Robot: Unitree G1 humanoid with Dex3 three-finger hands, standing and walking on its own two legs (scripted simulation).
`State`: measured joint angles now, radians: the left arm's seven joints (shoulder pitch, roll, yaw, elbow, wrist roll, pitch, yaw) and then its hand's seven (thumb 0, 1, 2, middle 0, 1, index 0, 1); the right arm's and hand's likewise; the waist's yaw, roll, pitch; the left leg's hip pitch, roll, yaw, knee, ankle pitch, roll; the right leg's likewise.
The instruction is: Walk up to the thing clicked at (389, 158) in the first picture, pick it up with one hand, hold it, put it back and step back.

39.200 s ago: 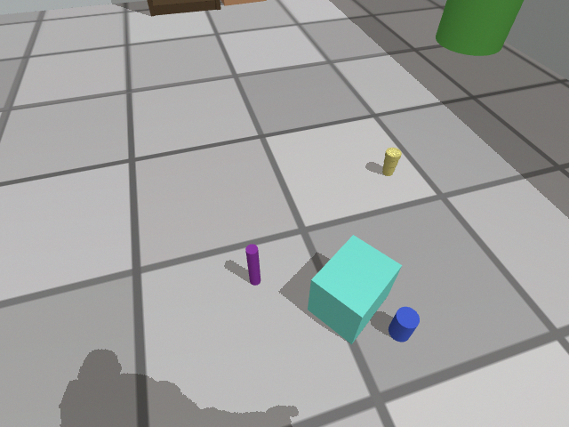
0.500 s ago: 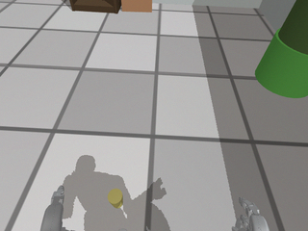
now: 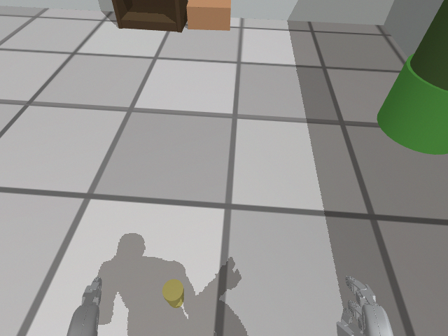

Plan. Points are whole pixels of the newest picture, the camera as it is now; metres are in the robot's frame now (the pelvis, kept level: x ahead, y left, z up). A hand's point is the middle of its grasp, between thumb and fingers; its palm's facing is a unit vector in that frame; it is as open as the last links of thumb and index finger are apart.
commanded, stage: home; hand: left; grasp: from the side
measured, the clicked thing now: (174, 295) +0.40 +0.19 -0.65
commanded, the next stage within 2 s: stand in 1.26 s
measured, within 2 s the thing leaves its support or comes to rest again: neither
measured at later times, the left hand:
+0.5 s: hand out of the picture +0.16 +0.17 -0.06, palm faces +0.10 -0.95 -0.28, open 17.4 cm
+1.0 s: hand (127, 335) +0.16 +0.17 -0.06, palm faces +0.10 -0.95 -0.28, open 17.4 cm
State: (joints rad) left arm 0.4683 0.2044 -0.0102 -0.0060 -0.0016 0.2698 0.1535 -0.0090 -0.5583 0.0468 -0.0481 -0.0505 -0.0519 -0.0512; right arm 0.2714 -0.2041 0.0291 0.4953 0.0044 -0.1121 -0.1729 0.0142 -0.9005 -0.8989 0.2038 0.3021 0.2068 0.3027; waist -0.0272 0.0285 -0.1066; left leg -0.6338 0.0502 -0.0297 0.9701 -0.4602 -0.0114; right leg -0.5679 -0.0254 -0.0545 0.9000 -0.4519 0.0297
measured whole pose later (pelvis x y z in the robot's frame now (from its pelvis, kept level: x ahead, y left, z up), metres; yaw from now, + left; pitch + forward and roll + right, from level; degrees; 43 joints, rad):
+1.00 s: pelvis +0.00 -0.01 +0.00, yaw +0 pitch +6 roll -2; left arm 0.46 0.20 -0.01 0.03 0.00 0.24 0.14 -0.01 -0.54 0.06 -0.05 -0.06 -0.05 -0.06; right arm 0.27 -0.20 0.02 0.53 0.00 -0.15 -0.18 0.02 -0.90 -0.90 0.20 0.30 0.21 0.30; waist -0.02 0.03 -0.10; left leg -0.62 0.05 -0.02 0.94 -0.44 -0.02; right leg -0.56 -0.02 -0.05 0.90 -0.44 0.02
